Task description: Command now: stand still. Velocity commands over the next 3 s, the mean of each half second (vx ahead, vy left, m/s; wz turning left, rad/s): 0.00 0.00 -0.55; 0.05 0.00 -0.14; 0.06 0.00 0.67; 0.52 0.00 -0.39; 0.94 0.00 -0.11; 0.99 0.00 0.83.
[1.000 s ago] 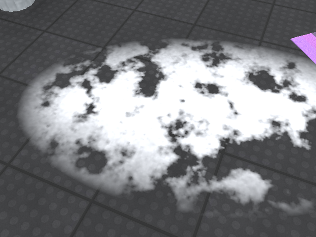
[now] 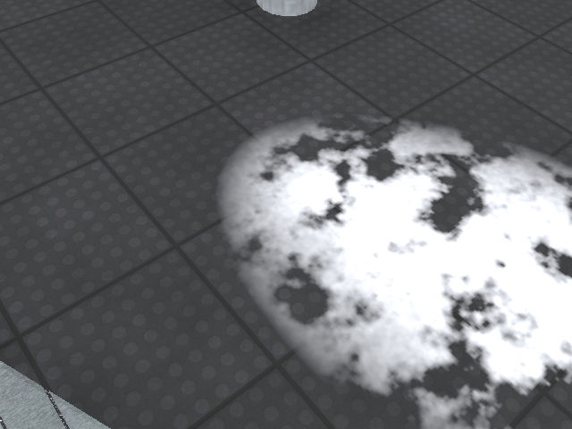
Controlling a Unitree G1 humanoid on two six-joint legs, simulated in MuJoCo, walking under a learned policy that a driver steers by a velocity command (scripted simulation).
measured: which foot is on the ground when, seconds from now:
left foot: down 0.00-0.64, up 0.66-1.00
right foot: up 0.00-0.02, down 0.04-0.28, up 0.30-0.62, down 0.64-1.00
